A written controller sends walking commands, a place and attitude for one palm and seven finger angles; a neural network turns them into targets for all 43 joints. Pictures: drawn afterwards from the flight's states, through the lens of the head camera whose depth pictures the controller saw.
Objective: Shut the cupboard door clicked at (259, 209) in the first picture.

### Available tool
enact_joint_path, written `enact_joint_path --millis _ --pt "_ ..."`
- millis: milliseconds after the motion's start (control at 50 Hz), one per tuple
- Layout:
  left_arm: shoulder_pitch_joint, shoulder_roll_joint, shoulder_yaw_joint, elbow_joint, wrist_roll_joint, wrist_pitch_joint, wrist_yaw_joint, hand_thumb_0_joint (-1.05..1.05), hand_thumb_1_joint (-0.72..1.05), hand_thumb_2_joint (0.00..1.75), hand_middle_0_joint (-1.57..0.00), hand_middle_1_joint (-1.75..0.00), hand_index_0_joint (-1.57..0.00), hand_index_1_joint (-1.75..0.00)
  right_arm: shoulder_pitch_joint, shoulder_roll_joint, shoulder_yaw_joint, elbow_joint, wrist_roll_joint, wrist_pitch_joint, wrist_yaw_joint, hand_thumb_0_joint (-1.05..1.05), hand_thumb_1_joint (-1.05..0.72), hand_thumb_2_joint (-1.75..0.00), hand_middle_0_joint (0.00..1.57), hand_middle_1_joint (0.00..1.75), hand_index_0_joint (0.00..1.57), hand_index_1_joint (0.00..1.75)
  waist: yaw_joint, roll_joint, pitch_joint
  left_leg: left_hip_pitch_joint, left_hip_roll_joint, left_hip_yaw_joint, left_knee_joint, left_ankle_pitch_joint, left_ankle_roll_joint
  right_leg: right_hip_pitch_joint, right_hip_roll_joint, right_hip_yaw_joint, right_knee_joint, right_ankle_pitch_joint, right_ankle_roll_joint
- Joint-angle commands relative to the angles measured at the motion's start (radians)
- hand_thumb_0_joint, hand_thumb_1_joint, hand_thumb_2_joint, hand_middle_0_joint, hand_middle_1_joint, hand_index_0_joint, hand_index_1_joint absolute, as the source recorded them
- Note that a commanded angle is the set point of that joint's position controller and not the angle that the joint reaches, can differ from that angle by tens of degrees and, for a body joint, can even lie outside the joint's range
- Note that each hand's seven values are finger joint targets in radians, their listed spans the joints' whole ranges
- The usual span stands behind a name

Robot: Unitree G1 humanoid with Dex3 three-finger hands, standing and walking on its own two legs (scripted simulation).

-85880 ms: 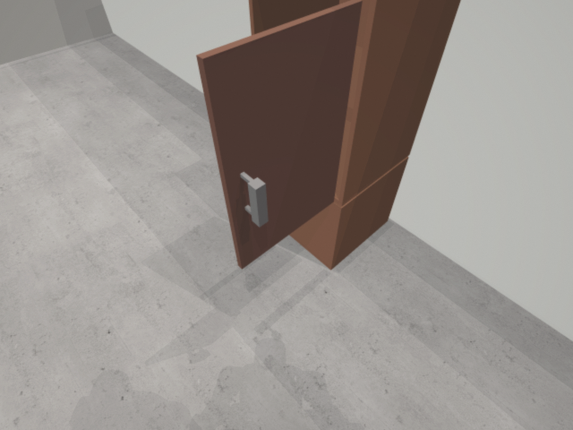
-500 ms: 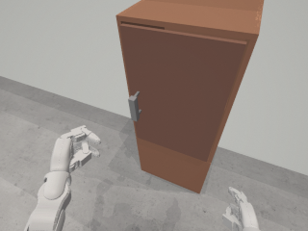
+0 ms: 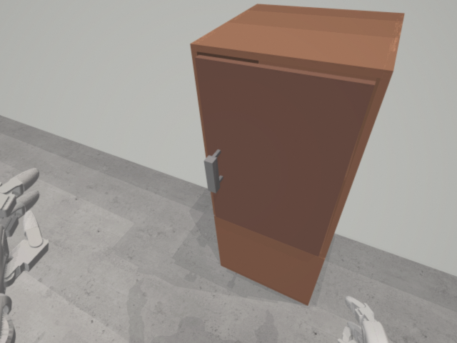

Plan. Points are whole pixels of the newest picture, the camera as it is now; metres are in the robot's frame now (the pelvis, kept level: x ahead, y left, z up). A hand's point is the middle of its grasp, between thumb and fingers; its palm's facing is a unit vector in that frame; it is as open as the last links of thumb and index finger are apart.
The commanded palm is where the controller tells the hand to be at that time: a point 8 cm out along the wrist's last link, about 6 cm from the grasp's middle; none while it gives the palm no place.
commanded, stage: draw the hand back to the body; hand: left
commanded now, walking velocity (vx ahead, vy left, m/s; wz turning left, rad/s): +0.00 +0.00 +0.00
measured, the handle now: (215, 170) +0.60 +0.13 -0.07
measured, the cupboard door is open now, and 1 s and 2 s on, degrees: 0 0 0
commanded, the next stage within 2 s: step back with the hand held close in 0.30 s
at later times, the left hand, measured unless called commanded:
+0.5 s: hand (46, 250) +0.18 +0.27 +0.16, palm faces +0.48 -0.78 -0.41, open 7.4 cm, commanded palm +0.12 +0.30 +0.17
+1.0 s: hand (9, 290) +0.12 +0.29 +0.16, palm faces +0.46 -0.75 -0.47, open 7.4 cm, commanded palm +0.07 +0.32 +0.17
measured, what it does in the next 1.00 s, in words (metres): shifts its weight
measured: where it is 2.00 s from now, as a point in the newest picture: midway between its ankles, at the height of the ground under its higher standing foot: outside the picture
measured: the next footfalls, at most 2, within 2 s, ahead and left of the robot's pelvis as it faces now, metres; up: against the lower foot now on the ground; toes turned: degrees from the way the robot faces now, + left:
right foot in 1.80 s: -0.17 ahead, -0.13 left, +0.00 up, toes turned +6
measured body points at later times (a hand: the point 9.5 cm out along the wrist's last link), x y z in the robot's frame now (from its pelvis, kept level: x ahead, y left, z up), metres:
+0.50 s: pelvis -0.02 +0.00 +0.00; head -0.05 -0.02 +0.45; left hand +0.14 +0.31 +0.19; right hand +0.16 -0.22 -0.09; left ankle -0.03 +0.13 -0.74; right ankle +0.00 -0.13 -0.74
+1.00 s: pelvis -0.08 +0.02 -0.01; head -0.08 +0.02 +0.43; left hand +0.09 +0.33 +0.18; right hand +0.09 -0.22 -0.09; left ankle -0.03 +0.13 -0.74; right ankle +0.00 -0.13 -0.74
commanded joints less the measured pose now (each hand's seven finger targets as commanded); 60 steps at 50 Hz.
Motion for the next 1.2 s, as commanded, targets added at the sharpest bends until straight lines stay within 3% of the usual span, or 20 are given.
enact_joint_path --millis 0,120,200,300,400,420,440,480,520,560,660,800,820,900,920,1000,1020,1080,1100,1180 --pt "-0.128 0.146 0.055 -0.15 -0.002 -0.055 0.011 0.0 0.9 0.9 -0.2 -0.3 -0.2 -0.3 -0.131 -0.101 -0.038 -0.157 0.004 -0.07 -0.006 0.0 -0.9 -0.9 0.2 0.3 0.2 0.3 -0.023 -0.055 0.024 -0.081 -0.004 0.034 -0.079 0.208 0.03 0.006 0.016 -0.019 -0.071 0.125 -0.011" --pt "-0.149 0.182 0.086 -0.209 0.004 -0.075 0.021 0.0 0.9 0.9 -0.2 -0.3 -0.2 -0.3 -0.145 -0.091 -0.035 -0.16 0.001 -0.082 -0.012 0.0 -0.9 -0.9 0.2 0.3 0.2 0.3 -0.008 -0.025 -0.054 -0.071 -0.012 0.034 -0.083 0.2 0.031 0.055 0.01 -0.013 -0.057 0.118 -0.015" --pt "-0.137 0.208 0.115 -0.208 0.004 -0.079 0.026 0.0 0.9 0.9 -0.2 -0.3 -0.2 -0.3 -0.152 -0.089 -0.033 -0.153 -0.001 -0.093 -0.014 0.0 -0.9 -0.9 0.2 0.3 0.2 0.3 0.0 0.005 -0.021 -0.09 -0.013 0.033 -0.087 0.169 0.027 0.052 0.014 -0.007 -0.075 0.089 -0.019" --pt "-0.11 0.183 0.106 -0.171 0.001 -0.08 0.022 0.0 0.9 0.9 -0.2 -0.3 -0.2 -0.3 -0.146 -0.086 -0.035 -0.148 0.0 -0.098 -0.014 0.0 -0.9 -0.9 0.2 0.3 0.2 0.3 -0.005 -0.026 0.013 -0.092 -0.009 0.04 -0.089 0.164 0.028 0.033 0.018 -0.005 -0.092 0.083 -0.016" --pt "-0.117 0.172 0.094 -0.17 0.002 -0.081 0.018 0.0 0.9 0.9 -0.2 -0.3 -0.2 -0.3 -0.145 -0.09 -0.037 -0.147 -0.001 -0.096 -0.01 0.0 -0.9 -0.9 0.2 0.3 0.2 0.3 -0.009 -0.01 0.015 -0.09 -0.009 0.04 -0.097 0.15 0.027 0.031 0.018 -0.005 -0.096 0.067 -0.015" --pt "-0.196 0.255 0.177 -0.208 0.005 -0.116 0.025 0.0 0.9 0.9 -0.2 -0.3 -0.2 -0.3 -0.137 -0.131 -0.051 -0.179 0.005 -0.071 -0.003 0.0 -0.9 -0.9 0.2 0.3 0.2 0.3 -0.056 -0.034 0.044 -0.176 0.009 0.032 -0.038 0.075 0.042 -0.058 -0.033 0.099 -0.141 0.087 -0.026" --pt "-0.117 0.209 0.142 -0.151 0.005 -0.124 0.022 0.0 0.9 0.9 -0.2 -0.3 -0.2 -0.3 -0.126 -0.117 -0.051 -0.167 0.003 -0.055 0.0 0.0 -0.9 -0.9 0.2 0.3 0.2 0.3 -0.06 -0.098 0.018 -0.168 -0.002 0.019 -0.004 0.068 0.043 -0.07 -0.064 0.111 -0.155 0.077 -0.037" --pt "-0.064 0.191 0.123 -0.162 0.008 -0.139 0.024 0.0 0.9 0.9 -0.2 -0.3 -0.2 -0.3 -0.12 -0.111 -0.055 -0.173 0.002 -0.034 0.008 0.0 -0.9 -0.9 0.2 0.3 0.2 0.3 -0.065 -0.124 -0.027 -0.159 -0.008 0.023 0.035 0.09 0.039 -0.084 -0.093 0.123 -0.151 0.091 -0.05" --pt "-0.029 0.204 0.139 -0.182 0.007 -0.149 0.031 0.0 0.9 0.9 -0.2 -0.3 -0.2 -0.3 -0.118 -0.114 -0.06 -0.178 0.004 -0.018 0.004 0.0 -0.9 -0.9 0.2 0.3 0.2 0.3 -0.068 -0.078 -0.086 -0.153 0.0 0.011 0.024 0.161 0.035 -0.051 -0.093 0.1 -0.096 0.196 -0.052" --pt "0.003 0.212 0.149 -0.216 0.004 -0.153 0.04 0.0 0.9 0.9 -0.2 -0.3 -0.2 -0.3 -0.121 -0.122 -0.068 -0.196 0.005 -0.002 -0.001 0.0 -0.9 -0.9 0.2 0.3 0.2 0.3 -0.068 -0.022 -0.128 -0.158 0.018 0.005 -0.006 0.262 0.034 -0.011 -0.063 0.062 -0.031 0.294 -0.033" --pt "0.032 0.241 0.177 -0.244 -0.002 -0.146 0.05 0.0 0.9 0.9 -0.2 -0.3 -0.2 -0.3 -0.117 -0.129 -0.073 -0.229 0.009 0.032 -0.015 0.0 -0.9 -0.9 0.2 0.3 0.2 0.3 -0.063 -0.021 -0.156 -0.224 0.044 -0.009 -0.033 0.376 0.03 0.058 -0.022 0.029 0.059 0.404 -0.008" --pt "0.024 0.248 0.195 -0.253 0.013 -0.159 0.056 0.0 0.9 0.9 -0.2 -0.3 -0.2 -0.3 -0.113 -0.146 -0.076 -0.246 0.01 0.032 -0.02 0.0 -0.9 -0.9 0.2 0.3 0.2 0.3 -0.059 0.037 -0.09 -0.494 0.077 -0.055 -0.122 0.039 0.072 0.146 0.019 0.032 0.151 0.287 0.015" --pt "0.024 0.223 0.175 -0.253 0.014 -0.162 0.055 0.0 0.9 0.9 -0.2 -0.3 -0.2 -0.3 -0.106 -0.137 -0.07 -0.25 0.013 0.028 -0.018 0.0 -0.9 -0.9 0.2 0.3 0.2 0.3 -0.065 0.035 -0.074 -0.539 0.083 -0.057 -0.128 -0.022 0.077 0.155 0.015 0.032 0.168 0.271 0.016" --pt "0.017 0.245 0.2 -0.243 0.029 -0.185 0.059 0.0 0.9 0.9 -0.2 -0.3 -0.2 -0.3 -0.09 -0.145 -0.076 -0.242 0.013 0.012 -0.015 0.0 -0.9 -0.9 0.2 0.3 0.2 0.3 -0.069 -0.002 -0.057 -0.659 0.077 -0.064 -0.119 -0.263 0.094 0.168 0.01 0.067 0.17 0.199 0.012" --pt "0.007 0.219 0.174 -0.256 0.03 -0.191 0.059 0.0 0.9 0.9 -0.2 -0.3 -0.2 -0.3 -0.086 -0.136 -0.071 -0.244 0.016 0.007 -0.012 0.0 -0.9 -0.9 0.2 0.3 0.2 0.3 -0.075 -0.014 -0.05 -0.664 0.069 -0.06 -0.1 -0.287 0.093 0.147 -0.001 0.076 0.159 0.167 0.009" --pt "-0.021 0.262 0.202 -0.273 0.036 -0.21 0.069 0.0 0.9 0.9 -0.2 -0.3 -0.2 -0.3 -0.078 -0.142 -0.075 -0.228 0.009 -0.014 -0.01 0.0 -0.9 -0.9 0.2 0.3 0.2 0.3 -0.078 -0.063 -0.036 -0.605 0.031 -0.041 -0.013 -0.326 0.08 0.008 -0.029 0.149 0.038 -0.036 -0.013" --pt "-0.021 0.236 0.178 -0.271 0.032 -0.214 0.07 0.0 0.9 0.9 -0.2 -0.3 -0.2 -0.3 -0.073 -0.126 -0.067 -0.225 0.01 -0.019 -0.009 0.0 -0.9 -0.9 0.2 0.3 0.2 0.3 -0.081 -0.082 -0.038 -0.578 0.021 -0.033 0.011 -0.304 0.072 -0.03 -0.044 0.153 0.013 -0.081 -0.018" --pt "-0.039 0.246 0.179 -0.276 0.03 -0.221 0.08 0.0 0.9 0.9 -0.2 -0.3 -0.2 -0.3 -0.064 -0.131 -0.065 -0.211 0.006 -0.03 -0.009 0.0 -0.9 -0.9 0.2 0.3 0.2 0.3 -0.085 -0.05 -0.024 -0.547 0.016 -0.041 0.0 -0.301 0.064 -0.097 -0.035 0.138 -0.017 -0.174 -0.018" --pt "-0.05 0.268 0.196 -0.293 0.034 -0.226 0.082 0.0 0.9 0.9 -0.2 -0.3 -0.2 -0.3 -0.071 -0.141 -0.069 -0.21 0.005 -0.033 -0.012 0.0 -0.9 -0.9 0.2 0.3 0.2 0.3 -0.084 -0.016 -0.029 -0.56 0.027 -0.052 -0.026 -0.324 0.069 -0.081 -0.02 0.127 -0.006 -0.181 -0.012" --pt "-0.002 0.253 0.202 -0.293 0.035 -0.239 0.086 0.0 0.9 0.9 -0.2 -0.3 -0.2 -0.3 -0.062 -0.137 -0.07 -0.215 0.011 -0.047 -0.012 0.0 -0.9 -0.9 0.2 0.3 0.2 0.3 -0.079 0.019 -0.072 -0.645 0.056 -0.08 -0.073 -0.347 0.087 0.041 0.019 0.098 0.105 -0.04 0.001"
